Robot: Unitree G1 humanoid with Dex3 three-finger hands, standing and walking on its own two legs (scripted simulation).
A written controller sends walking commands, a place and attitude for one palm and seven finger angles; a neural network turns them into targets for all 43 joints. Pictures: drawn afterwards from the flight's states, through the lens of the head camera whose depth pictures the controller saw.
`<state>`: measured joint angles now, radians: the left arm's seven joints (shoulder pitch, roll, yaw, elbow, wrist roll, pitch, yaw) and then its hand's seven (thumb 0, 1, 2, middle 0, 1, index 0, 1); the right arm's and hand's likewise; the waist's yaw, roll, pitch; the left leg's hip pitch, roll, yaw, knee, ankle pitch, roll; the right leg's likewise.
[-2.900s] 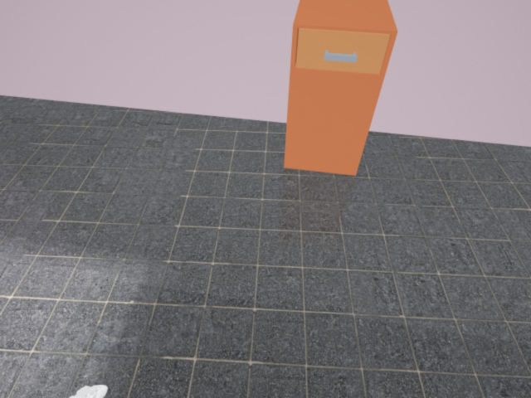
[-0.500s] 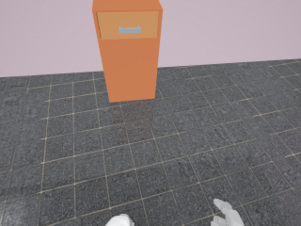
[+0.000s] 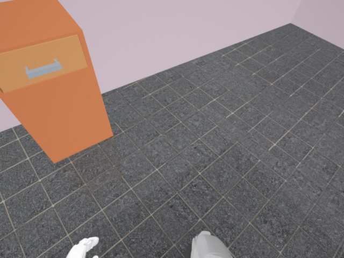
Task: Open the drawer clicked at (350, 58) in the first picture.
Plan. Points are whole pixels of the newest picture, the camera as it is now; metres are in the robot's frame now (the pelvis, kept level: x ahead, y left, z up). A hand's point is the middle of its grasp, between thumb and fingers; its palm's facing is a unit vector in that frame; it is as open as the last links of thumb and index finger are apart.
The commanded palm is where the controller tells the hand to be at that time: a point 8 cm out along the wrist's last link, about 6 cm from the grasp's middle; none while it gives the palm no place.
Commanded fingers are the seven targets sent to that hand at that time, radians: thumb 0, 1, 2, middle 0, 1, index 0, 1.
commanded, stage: walk to a spot facing it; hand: left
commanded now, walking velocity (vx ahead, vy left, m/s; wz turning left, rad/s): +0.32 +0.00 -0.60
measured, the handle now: (43, 67) +0.84 +0.54 -0.09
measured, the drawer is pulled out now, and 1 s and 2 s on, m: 0.00 0.00 0.00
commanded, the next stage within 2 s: turn to face it in 0.38 s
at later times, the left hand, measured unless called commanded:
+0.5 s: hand (107, 209) +0.27 +0.18 -0.16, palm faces -0.14 -0.96 -0.25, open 7.3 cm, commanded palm none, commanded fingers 0.00 0.90 0.90 -0.20 -0.30 -0.20 -0.30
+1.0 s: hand (127, 163) +0.42 +0.14 -0.16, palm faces -0.10 -0.97 -0.20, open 7.4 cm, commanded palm none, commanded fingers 0.00 0.90 0.90 -0.20 -0.30 -0.20 -0.30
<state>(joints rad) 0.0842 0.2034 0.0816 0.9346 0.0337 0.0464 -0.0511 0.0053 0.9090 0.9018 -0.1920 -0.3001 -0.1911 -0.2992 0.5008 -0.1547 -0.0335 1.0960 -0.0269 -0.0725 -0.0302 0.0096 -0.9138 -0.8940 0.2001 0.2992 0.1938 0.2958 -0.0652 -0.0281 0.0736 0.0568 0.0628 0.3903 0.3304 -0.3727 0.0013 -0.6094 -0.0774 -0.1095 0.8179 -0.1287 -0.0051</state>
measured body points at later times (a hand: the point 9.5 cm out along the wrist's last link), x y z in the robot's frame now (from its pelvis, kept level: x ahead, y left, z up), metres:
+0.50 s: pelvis +0.20 -0.02 +0.00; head +0.22 -0.03 +0.45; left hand +0.28 +0.23 -0.14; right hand +0.30 -0.28 -0.12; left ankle +0.33 +0.11 -0.70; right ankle +0.16 -0.09 -0.74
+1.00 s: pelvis +0.29 -0.02 +0.00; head +0.33 -0.03 +0.45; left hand +0.43 +0.19 -0.14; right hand +0.25 -0.26 -0.15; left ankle +0.34 +0.09 -0.74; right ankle +0.28 -0.15 -0.71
